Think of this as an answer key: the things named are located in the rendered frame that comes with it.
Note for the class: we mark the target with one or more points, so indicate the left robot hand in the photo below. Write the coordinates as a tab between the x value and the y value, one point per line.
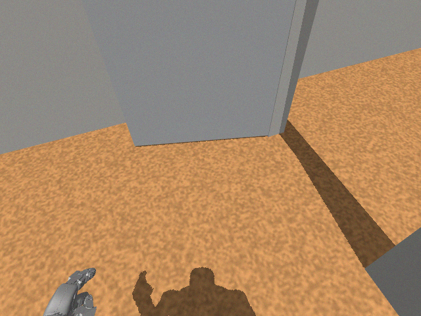
66	302

